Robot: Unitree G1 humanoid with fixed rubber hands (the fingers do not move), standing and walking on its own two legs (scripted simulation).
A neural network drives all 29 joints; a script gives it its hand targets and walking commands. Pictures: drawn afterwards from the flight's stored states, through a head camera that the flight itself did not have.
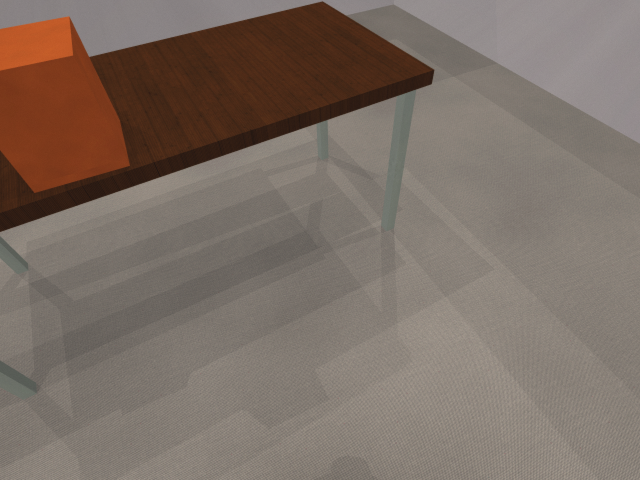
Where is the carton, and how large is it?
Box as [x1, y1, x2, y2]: [0, 16, 129, 192]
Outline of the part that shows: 68,16 0,29 0,150 34,192 129,165 119,120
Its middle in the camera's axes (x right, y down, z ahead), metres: -0.58 -0.29 +0.83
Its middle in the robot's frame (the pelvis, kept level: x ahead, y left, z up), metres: +0.79 +0.63 +0.05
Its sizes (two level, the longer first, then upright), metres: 0.210 0.200 0.250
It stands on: a table, 0.70 m high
